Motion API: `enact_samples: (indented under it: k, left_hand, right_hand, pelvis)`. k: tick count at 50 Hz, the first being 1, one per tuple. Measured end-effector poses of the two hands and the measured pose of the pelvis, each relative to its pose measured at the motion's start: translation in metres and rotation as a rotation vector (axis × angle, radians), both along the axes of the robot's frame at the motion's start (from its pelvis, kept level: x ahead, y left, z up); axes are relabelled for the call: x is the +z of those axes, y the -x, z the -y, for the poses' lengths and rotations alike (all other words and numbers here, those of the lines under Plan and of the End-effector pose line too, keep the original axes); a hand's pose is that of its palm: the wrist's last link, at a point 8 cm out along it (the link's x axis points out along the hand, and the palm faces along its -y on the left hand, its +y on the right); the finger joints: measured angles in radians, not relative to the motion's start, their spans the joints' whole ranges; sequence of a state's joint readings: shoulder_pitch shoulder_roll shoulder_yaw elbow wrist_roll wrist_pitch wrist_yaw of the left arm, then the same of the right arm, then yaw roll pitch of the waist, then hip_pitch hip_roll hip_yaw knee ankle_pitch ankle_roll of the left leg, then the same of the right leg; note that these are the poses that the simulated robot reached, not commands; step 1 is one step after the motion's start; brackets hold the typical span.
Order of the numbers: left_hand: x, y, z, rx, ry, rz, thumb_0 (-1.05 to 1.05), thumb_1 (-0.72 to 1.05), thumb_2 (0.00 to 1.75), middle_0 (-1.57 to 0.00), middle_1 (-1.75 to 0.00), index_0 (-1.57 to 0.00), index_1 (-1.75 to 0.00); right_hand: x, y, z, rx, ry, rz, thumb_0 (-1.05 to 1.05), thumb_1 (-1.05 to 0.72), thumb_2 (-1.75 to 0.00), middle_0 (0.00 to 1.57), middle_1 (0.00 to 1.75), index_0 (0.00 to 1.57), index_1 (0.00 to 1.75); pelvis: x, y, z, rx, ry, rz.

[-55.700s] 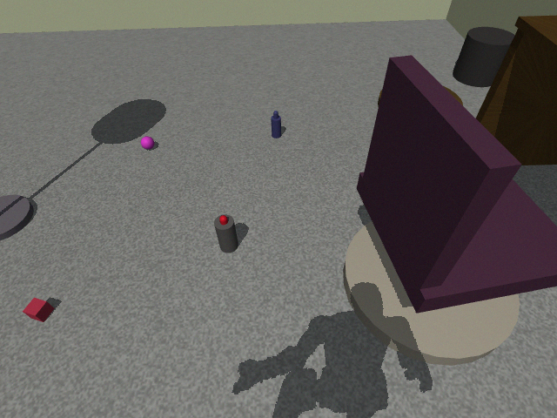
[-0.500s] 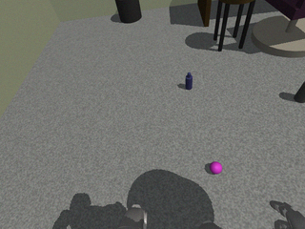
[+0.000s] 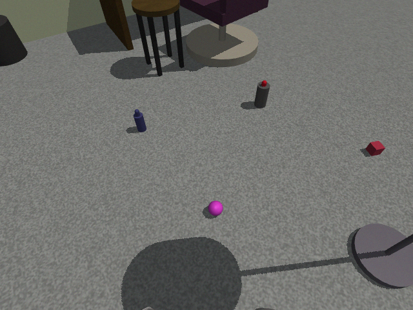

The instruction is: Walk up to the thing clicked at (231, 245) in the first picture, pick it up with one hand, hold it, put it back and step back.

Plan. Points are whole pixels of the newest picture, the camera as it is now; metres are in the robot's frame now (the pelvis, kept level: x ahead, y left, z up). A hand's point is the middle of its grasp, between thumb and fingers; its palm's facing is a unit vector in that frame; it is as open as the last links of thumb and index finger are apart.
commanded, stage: walk up
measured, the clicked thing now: (262, 93) +1.49 -0.44 -0.64
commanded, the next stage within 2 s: stand in 1.50 s
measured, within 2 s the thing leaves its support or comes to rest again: neither
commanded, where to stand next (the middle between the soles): +0.14 -0.05 m, yaw -23 degrees
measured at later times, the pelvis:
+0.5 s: pelvis +0.05 -0.01 +0.01, yaw -16 degrees
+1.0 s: pelvis +0.07 -0.03 +0.00, yaw -23 degrees
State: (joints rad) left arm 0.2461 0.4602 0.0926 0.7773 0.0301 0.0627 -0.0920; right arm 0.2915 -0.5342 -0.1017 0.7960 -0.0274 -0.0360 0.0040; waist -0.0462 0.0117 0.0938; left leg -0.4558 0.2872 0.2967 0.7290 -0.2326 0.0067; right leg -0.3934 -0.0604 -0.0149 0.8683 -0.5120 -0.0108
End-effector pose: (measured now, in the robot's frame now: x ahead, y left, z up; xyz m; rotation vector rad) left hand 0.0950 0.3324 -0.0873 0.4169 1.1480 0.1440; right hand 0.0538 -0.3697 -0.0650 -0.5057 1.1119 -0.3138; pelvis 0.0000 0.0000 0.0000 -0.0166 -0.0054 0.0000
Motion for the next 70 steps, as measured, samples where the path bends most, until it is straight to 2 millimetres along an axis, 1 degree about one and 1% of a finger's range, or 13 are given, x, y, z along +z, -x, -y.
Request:
enact_samples:
  k: [3,5,10,14,19,25,30,33,37,43,49,59,70]
  left_hand:
    - [0.005,-0.003,0.013,-0.026,-0.022,0.041,0.00,0.90,0.90,-0.21,-0.30,-0.21,-0.30]
    - [0.009,0.003,0.020,-0.026,-0.034,0.042,0.00,0.90,0.90,-0.21,-0.30,-0.21,-0.30]
    - [0.016,0.014,0.028,-0.037,-0.050,-0.020,0.00,0.90,0.90,-0.21,-0.30,-0.21,-0.30]
    - [0.010,0.003,0.024,-0.066,-0.057,-0.048,0.00,0.90,0.90,-0.21,-0.30,-0.21,-0.30]
    - [-0.011,-0.037,0.018,-0.112,-0.061,-0.061,0.01,0.90,0.90,-0.21,-0.30,-0.21,-0.30]
    - [-0.004,-0.098,0.047,-0.226,-0.021,-0.030,0.01,0.90,0.90,-0.21,-0.30,-0.21,-0.30]
    - [0.004,-0.143,0.074,-0.281,-0.012,0.020,0.00,0.90,0.90,-0.21,-0.30,-0.21,-0.30]
    - [0.002,-0.165,0.090,-0.304,-0.028,0.058,0.00,0.90,0.90,-0.21,-0.30,-0.21,-0.30]
    - [0.001,-0.183,0.112,-0.332,-0.038,0.093,0.00,0.90,0.90,-0.21,-0.30,-0.21,-0.30]
    - [-0.002,-0.196,0.130,-0.369,-0.021,0.103,0.00,0.90,0.90,-0.21,-0.30,-0.21,-0.30]
    - [-0.008,-0.200,0.136,-0.362,0.020,0.073,0.00,0.90,0.90,-0.21,-0.30,-0.21,-0.30]
    - [-0.006,-0.199,0.125,-0.352,0.021,-0.008,0.00,0.90,0.90,-0.21,-0.30,-0.21,-0.30]
    - [0.000,-0.204,0.117,-0.349,-0.005,-0.044,0.00,0.90,0.90,-0.21,-0.30,-0.21,-0.30]
  right_hand:
    - [-0.011,0.028,0.021,-0.064,0.005,-0.032,0.01,-0.90,-0.90,0.20,0.30,0.20,0.30]
    - [-0.017,0.040,0.022,-0.118,-0.018,-0.052,0.01,-0.91,-0.90,0.20,0.30,0.20,0.30]
    - [-0.024,0.048,0.004,-0.144,-0.106,-0.033,0.01,-0.91,-0.90,0.20,0.30,0.20,0.30]
    - [-0.031,0.047,-0.018,-0.151,-0.153,-0.033,0.01,-0.91,-0.90,0.20,0.30,0.20,0.30]
    - [-0.038,0.047,-0.043,-0.183,-0.161,-0.020,0.01,-0.91,-0.90,0.20,0.30,0.20,0.30]
    - [-0.024,0.060,-0.056,-0.275,-0.192,-0.038,0.01,-0.90,-0.90,0.20,0.30,0.21,0.30]
    - [-0.023,0.064,-0.043,-0.315,-0.191,-0.071,0.01,-0.90,-0.90,0.20,0.30,0.21,0.30]
    - [-0.035,0.061,-0.027,-0.342,-0.193,-0.074,0.01,-0.90,-0.90,0.20,0.30,0.21,0.30]
    - [-0.049,0.045,-0.012,-0.371,-0.196,-0.058,0.01,-0.90,-0.90,0.20,0.30,0.20,0.30]
    - [-0.056,0.022,-0.009,-0.371,-0.204,0.006,0.01,-0.91,-0.90,0.20,0.30,0.20,0.30]
    - [-0.052,0.026,-0.025,-0.393,-0.221,-0.011,0.01,-0.91,-0.90,0.20,0.30,0.20,0.30]
    - [-0.042,0.035,-0.038,-0.444,-0.241,-0.058,0.01,-0.91,-0.90,0.20,0.30,0.20,0.30]
    - [-0.035,0.021,-0.033,-0.474,-0.236,-0.033,0.01,-0.91,-0.90,0.20,0.30,0.20,0.30]
  pelvis:
    - [-0.005,0.003,0.013,-0.030,0.002,0.012]
    - [-0.002,0.003,0.018,-0.061,-0.007,0.021]
    - [0.008,-0.007,0.019,-0.138,-0.006,0.032]
    - [0.006,-0.021,0.015,-0.178,0.006,0.029]
    - [-0.005,-0.037,0.005,-0.216,-0.021,0.033]
    - [0.011,-0.053,0.009,-0.270,-0.017,0.036]
    - [0.015,-0.063,0.021,-0.301,-0.011,0.027]
    - [0.005,-0.068,0.033,-0.315,-0.014,0.027]
    - [-0.001,-0.068,0.042,-0.341,-0.015,0.031]
    - [-0.003,-0.070,0.038,-0.373,-0.028,0.025]
    - [0.002,-0.074,0.031,-0.397,-0.036,0.032]
    - [0.015,-0.083,0.026,-0.425,-0.035,0.029]
    - [0.021,-0.088,0.022,-0.449,-0.034,0.033]
